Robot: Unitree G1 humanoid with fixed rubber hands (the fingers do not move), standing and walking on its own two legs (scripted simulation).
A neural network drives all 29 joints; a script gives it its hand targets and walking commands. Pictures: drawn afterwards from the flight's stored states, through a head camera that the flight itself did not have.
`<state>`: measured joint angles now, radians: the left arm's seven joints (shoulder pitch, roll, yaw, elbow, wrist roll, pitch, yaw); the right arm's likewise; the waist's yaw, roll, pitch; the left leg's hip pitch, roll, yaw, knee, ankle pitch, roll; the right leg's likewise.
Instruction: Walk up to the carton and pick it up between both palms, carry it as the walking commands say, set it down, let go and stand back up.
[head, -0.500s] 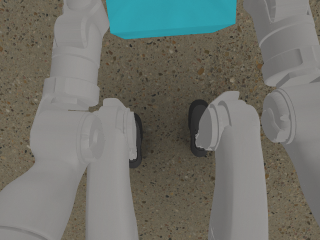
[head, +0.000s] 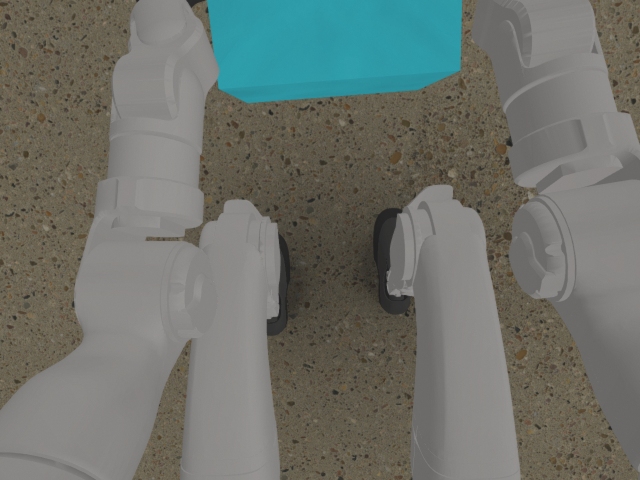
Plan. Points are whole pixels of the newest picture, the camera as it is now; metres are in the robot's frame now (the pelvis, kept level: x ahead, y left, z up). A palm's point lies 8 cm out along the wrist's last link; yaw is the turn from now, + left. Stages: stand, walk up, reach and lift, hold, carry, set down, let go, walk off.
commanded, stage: reach and lift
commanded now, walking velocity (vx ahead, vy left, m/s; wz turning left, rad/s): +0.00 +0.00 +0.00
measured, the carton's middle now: out of the picture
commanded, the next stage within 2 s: none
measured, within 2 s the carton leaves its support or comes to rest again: neither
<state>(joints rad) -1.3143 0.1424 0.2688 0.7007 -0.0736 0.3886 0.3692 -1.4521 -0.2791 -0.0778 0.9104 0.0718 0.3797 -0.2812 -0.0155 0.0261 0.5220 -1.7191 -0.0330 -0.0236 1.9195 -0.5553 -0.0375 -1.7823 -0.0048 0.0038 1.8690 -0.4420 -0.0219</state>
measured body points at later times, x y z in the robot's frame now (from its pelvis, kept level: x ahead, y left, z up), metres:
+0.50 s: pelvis +0.00 +0.00 +0.05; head +0.31 -0.02 +0.37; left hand +0.53 +0.14 -0.03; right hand +0.55 -0.16 -0.03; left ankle +0.14 +0.13 -0.44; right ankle +0.17 -0.11 -0.44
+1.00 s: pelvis +0.00 +0.00 +0.10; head +0.28 -0.02 +0.44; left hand +0.52 +0.15 +0.04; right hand +0.53 -0.16 +0.04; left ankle +0.14 +0.13 -0.44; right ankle +0.17 -0.11 -0.44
